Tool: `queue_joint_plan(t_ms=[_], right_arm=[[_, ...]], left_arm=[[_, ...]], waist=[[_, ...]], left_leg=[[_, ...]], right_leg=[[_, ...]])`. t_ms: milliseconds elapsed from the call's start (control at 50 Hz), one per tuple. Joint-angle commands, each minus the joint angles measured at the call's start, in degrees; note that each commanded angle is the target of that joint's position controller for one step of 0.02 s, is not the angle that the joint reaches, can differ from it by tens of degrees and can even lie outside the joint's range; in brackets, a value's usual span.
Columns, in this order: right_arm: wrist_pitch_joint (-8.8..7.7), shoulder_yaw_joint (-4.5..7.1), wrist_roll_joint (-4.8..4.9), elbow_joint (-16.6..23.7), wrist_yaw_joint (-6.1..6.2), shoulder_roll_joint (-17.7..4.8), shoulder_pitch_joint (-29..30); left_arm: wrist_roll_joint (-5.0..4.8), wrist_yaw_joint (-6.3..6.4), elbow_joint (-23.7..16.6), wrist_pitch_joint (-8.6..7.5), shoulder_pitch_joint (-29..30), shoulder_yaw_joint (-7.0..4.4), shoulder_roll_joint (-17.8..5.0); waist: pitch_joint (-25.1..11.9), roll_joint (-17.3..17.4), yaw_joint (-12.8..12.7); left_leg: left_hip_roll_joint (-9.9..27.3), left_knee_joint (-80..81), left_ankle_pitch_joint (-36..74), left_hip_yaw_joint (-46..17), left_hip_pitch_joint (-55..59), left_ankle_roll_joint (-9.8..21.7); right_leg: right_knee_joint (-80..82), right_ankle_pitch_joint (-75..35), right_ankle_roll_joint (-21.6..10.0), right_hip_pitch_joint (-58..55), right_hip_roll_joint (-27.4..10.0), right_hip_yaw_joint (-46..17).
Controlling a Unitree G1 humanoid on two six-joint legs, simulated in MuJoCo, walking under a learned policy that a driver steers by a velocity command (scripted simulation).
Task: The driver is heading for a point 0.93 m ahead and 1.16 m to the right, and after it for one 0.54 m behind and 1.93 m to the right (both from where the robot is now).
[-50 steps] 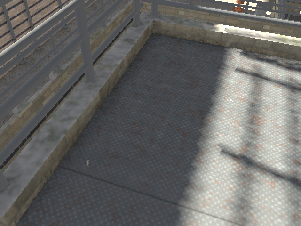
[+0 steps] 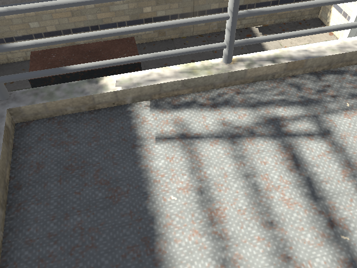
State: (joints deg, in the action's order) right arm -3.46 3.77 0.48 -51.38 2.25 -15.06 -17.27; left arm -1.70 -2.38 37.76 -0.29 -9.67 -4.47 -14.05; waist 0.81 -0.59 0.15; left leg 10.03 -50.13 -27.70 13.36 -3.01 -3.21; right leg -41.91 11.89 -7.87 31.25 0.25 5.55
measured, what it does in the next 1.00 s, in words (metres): walks ahead, turning right: left foot, then right foot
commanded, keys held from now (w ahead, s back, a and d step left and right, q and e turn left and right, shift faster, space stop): w+e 1.00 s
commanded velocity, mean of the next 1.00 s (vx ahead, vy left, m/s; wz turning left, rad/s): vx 0.50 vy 0.00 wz -0.60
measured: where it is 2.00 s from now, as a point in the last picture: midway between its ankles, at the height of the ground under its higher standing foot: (296, 181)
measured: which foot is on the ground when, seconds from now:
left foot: up 0.00-0.42, down 0.44-0.96, up 0.98-1.00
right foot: down 0.00-0.44, up 0.46-0.94, down 0.96-1.00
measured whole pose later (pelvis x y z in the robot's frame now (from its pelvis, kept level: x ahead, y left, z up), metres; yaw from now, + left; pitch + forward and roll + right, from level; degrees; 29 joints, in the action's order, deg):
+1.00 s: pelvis +0.50 -0.11 +0.01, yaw -36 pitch +4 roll +1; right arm -4.0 5.0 0.2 -47.9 1.3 -16.6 -18.3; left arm -1.0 -2.6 34.4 -1.9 -3.2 -4.3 -14.8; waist 0.9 -0.2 3.1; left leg 7.4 -49.9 -28.2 9.0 -9.5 -2.2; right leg -38.1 11.1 -5.9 29.7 1.5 2.3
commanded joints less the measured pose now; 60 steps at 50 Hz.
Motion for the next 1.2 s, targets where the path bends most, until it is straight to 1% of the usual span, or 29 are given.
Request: queue_joint_plan(t_ms=[20, 60, 100, 140, 240, 320, 400, 420, 440, 460, 480, 500, 520, 560, 660, 720, 780, 860, 920, 940, 960, 980, 1000, 1020, 1040, 1060, 1080, 1160, 1200], right_arm=[[-5.3, 0.6, 1.57, 11.17, -0.83, -4.86, 5.43], [-6.58, 0.0, 0.12, 12.38, -0.51, -2.85, 9.06], [-5.28, 1.13, 0.21, 12.35, -0.25, -4.5, 6.84], [-4.07, 1.5, -1.27, 13.25, -0.28, -4.28, 7.31], [-3.39, 0.44, -2.47, 15.34, -0.59, -1.02, 15.59], [-3.83, 0.7, -0.58, 16.63, -1.76, -2.54, 22.0], [-5.0, 2.39, 0.06, 17.7, -3.19, -5.87, 18.02], [-5.39, 3.03, -0.72, 16.74, -3.27, -6.34, 13.09], [-5.81, 3.8, -1.92, 16.14, -3.18, -8.47, 5.91], [-5.29, 4.79, -1.75, 15.38, -2.26, -12.77, -3.23], [-5.21, 5.51, -2.43, 13.96, -2.34, -15.55, -4.21], [-4.7, 4.35, -1.09, 15.3, -2.03, -8.98, -3.0], [-4.0, 3.3, -0.22, 15.56, -1.38, -5.69, -0.76], [-3.36, 2.26, -1.6, 14.13, -1.58, -4.26, 2.69], [-4.0, 2.97, -1.39, 9.21, -1.13, -5.99, 2.71], [-3.51, 3.77, -1.88, 7.73, -0.76, -8.34, 1.88], [-2.92, 3.94, -0.9, 6.72, -0.82, -9.86, 0.61], [-2.37, 3.97, -1.01, 5.56, -0.73, -11.68, -1.06], [-0.96, 4.14, 0.63, 6.11, -0.82, -12.89, -0.14], [-0.41, 4.11, 1.19, 6.42, -0.68, -13.18, 0.58], [-0.56, 3.6, 1.0, 6.9, -0.47, -11.3, -0.39], [-1.32, 1.34, -1.61, 9.88, -0.73, -3.89, -0.09], [-3.96, 0.45, -0.36, 13.06, -1.55, -3.93, -1.23], [-5.3, 1.44, 1.7, 14.11, -2.15, -7.62, 4.96], [-5.57, 0.96, 1.57, 14.63, -2.27, -7.34, 6.65], [-5.4, 1.03, -0.23, 13.81, -1.72, -7.34, 6.85], [-4.77, 1.66, -1.04, 13.68, -1.19, -8.09, 6.65], [-2.57, 0.55, -2.5, 15.16, -1.59, -5.72, 8.65], [-2.89, -0.39, -1.84, 16.31, -2.28, -3.44, 14.48]], left_arm=[[1.6, 0.83, -1.31, -2.81, -13.59, -3.28, -10.35], [0.73, 0.57, -2.27, -4.09, -8.44, -2.26, -7.41], [1.39, 0.78, -2.7, -4.84, -6.45, -0.87, -4.33], [0.79, 1.18, -2.2, -5.22, -7.74, -1.02, -5.81], [0.7, 2.41, -1.07, -4.12, -8.96, -1.28, -7.13], [0.3, 2.12, -0.58, -3.93, -10.82, -2.16, -9.02], [-0.21, 2.09, -1.87, -3.58, -8.24, -2.41, -8.66], [-0.21, 2.11, -2.19, -3.53, -7.25, -2.07, -7.69], [0.08, 1.8, -3.18, -3.86, -6.14, -1.09, -4.99], [1.85, 1.92, -4.92, -4.24, -6.41, 0.13, -1.68], [-0.65, 2.13, -5.94, -4.94, -16.12, 0.42, -0.23], [-0.63, 2.63, -3.87, -4.55, -14.0, -0.9, -6.61], [0.25, 2.51, -4.93, -3.9, -8.06, -1.61, -9.59], [1.39, 2.59, -6.39, -2.69, -2.55, -1.56, -7.48], [0.22, 2.28, -6.55, -1.26, -1.94, -1.02, -4.52], [0.27, 1.88, -6.43, -1.44, 2.71, -0.35, -2.92], [0.32, 0.8, -7.54, -2.09, 8.69, -0.22, -2.82], [0.07, -0.62, -8.83, -2.48, 12.68, -0.03, -3.02], [1.01, -0.92, -7.65, -1.66, 7.56, -1.29, -4.92], [1.08, -0.86, -5.4, -1.49, -0.33, -2.57, -6.82], [0.88, -0.11, -2.36, -1.14, -9.99, -4.51, -10.29], [0.26, 0.94, -1.36, -1.12, -11.75, -5.41, -16.16], [1.19, 0.79, -3.64, -2.34, -12.9, -4.83, -17.64], [1.73, 0.82, -2.44, -2.74, -13.62, -3.79, -12.77], [1.11, 1.03, -2.62, -3.12, -10.43, -3.06, -10.28], [0.96, 1.2, -3.7, -3.29, -5.25, -2.39, -8.46], [0.99, 1.24, -4.2, -3.32, -2.53, -1.79, -6.92], [1.0, 1.89, -2.9, -3.98, -3.04, -2.03, -8.6], [0.5, 3.03, -2.07, -3.39, -3.85, -2.18, -8.65]], waist=[[-16.68, -4.8, -4.51], [-9.14, 0.8, -1.77], [-8.07, -0.02, 1.16], [-6.96, 1.43, 1.57], [-3.58, -3.17, -0.87], [-3.32, -6.81, -4.41], [-4.62, -8.62, -1.39], [-6.65, -8.92, 1.25], [-12.15, -6.55, 4.62], [-19.0, 3.48, 7.15], [-21.76, 28.08, 1.0], [-16.48, 16.95, 3.95], [-11.46, 10.73, 5.23], [-5.28, 3.52, 2.89], [-2.04, 6.77, 0.03], [-2.68, 4.58, 1.63], [-2.21, 2.42, 3.71], [-1.02, 5.19, 4.58], [-4.64, 8.28, 0.44], [-7.76, 7.37, -4.12], [-12.15, 5.04, -8.06], [-11.36, -9.58, -5.25], [-22.61, -14.27, -4.3], [-17.76, -7.78, -6.93], [-12.04, -7.04, -5.4], [-8.82, -1.4, -2.62], [-6.53, -1.02, -0.74], [-4.7, -0.72, 1.36], [-2.51, -1.44, -0.3]], left_leg=[[-8.99, -35.63, 2.6, -18.88, -41.01, 2.77], [-4.24, -30.67, 10.12, -18.73, -41.45, 4.6], [-2.22, -26.36, 12.26, -19.57, -36.77, 4.69], [-2.22, -22.52, 12.69, -18.44, -38.42, 3.04], [-4.81, -0.05, 22.67, -15.31, -37.22, 1.05], [-8.96, 14.53, 29.18, -13.23, -30.15, 0.6], [-9.58, 20.81, 24.58, -14.66, -24.39, 3.72], [-10.35, 22.65, 23.65, -13.7, -17.25, 5.13], [-5.34, 21.21, 23.29, -17.48, -5.47, 7.83], [5.09, 21.53, 19.96, -29.64, 8.72, 9.28], [15.36, 32.52, 6.7, -60.64, 20.01, 19.02], [14.1, 33.18, -3.38, -57.41, 16.61, 18.01], [11.94, 32.43, -2.71, -47.08, 9.82, 15.35], [7.75, 34.65, 9.73, -35.69, -4.14, 13.93], [4.36, 37.89, 29.16, -19.01, -8.88, 13.23], [4.87, 38.11, 31.4, -14.21, -5.79, 13.09], [5.47, 37.83, 31.61, -11.62, -2.19, 12.38], [6.85, 35.23, 35.35, -7.67, 2.67, 10.5], [6.31, 24.0, 60.63, -3.32, 5.14, 8.76], [4.7, 13.9, 64.99, -1.04, 3.16, 7.62], [2.87, 0.48, 55.09, 0.19, -7.7, 5.28], [-4.15, -19.77, 8.64, -0.37, -30.27, 2.53], [-11.16, -31.37, -5.99, -14.4, -43.48, 1.65], [-8.46, -32.62, -0.01, -18.13, -49.96, 2.42], [-6.34, -29.06, 4.29, -17.8, -50.12, 3.5], [-3.87, -24.11, 7.87, -17.82, -45.51, 3.47], [-2.58, -19.15, 8.99, -17.61, -41.24, 2.97], [-3.97, -8.95, 14.15, -16.96, -37.14, 0.62], [-6.1, 3.35, 20.99, -15.33, -33.45, -0.09]], right_leg=[[31.17, 16.59, -14.07, -46.0, -18.42, -52.49], [26.61, -1.46, -9.5, -32.31, -14.4, -35.05], [26.08, -8.81, -8.32, -24.06, -10.33, -27.35], [26.88, -12.27, -8.87, -21.79, -9.39, -25.46], [25.94, -15.27, -7.19, -15.05, -5.29, -19.43], [23.92, -6.65, -6.63, -14.31, -5.42, -21.79], [16.62, -7.48, -4.29, -19.86, -8.21, -28.28], [11.65, -12.57, -2.79, -19.55, -5.88, -27.48], [0.59, -13.42, -0.28, -15.54, -2.71, -24.18], [-16.32, 4.19, 2.4, -5.48, 1.42, -17.74], [-33.2, 21.82, 5.16, 15.22, 5.84, -15.91], [-41.2, 16.91, 5.58, 20.27, 0.56, -17.07], [-42.88, 10.16, 5.92, 20.53, -1.62, -14.48], [-39.2, 4.15, 5.58, 15.1, -4.92, -13.79], [-27.08, 3.25, 7.74, 12.34, -7.44, -12.18], [-18.75, -3.3, 7.62, 12.58, -7.96, -9.99], [-9.09, -7.82, 5.86, 12.18, -7.03, -8.41], [-1.75, -4.93, 3.32, 9.76, -5.11, -3.78], [4.11, 4.03, 0.81, -2.15, 1.07, 1.12], [9.93, 0.16, -0.79, -12.79, 4.07, 2.75], [11.47, -4.23, -2.54, -30.09, 3.1, -2.13], [13.23, -8.64, -7.73, -42.61, -10.54, -26.88], [23.79, 0.44, -18.28, -52.97, -20.11, -55.36], [24.61, -1.86, -15.26, -52.06, -17.93, -47.65], [23.13, -7.13, -13.21, -44.86, -15.68, -38.76], [23.21, -13.81, -11.04, -35.58, -13.18, -32.17], [23.74, -19.96, -9.98, -28.55, -11.32, -28.18], [27.67, -22.79, -10.54, -20.03, -9.29, -25.59], [27.52, -19.14, -8.23, -16.44, -5.65, -21.27]])
Velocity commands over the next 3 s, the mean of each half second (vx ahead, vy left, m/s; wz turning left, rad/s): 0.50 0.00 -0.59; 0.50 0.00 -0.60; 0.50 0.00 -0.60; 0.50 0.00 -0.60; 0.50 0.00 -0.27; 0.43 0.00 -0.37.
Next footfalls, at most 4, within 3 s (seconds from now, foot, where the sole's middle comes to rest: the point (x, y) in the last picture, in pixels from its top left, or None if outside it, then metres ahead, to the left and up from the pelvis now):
0.44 left None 0.46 0.10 -0.74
0.96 right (257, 248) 0.55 -0.25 -0.74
1.40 left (255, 170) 0.89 -0.29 -0.74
1.96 right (349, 190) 0.79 -0.66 -0.74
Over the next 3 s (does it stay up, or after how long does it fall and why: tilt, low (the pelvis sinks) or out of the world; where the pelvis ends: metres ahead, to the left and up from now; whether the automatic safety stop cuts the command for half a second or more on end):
stays up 0.96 -1.04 0.01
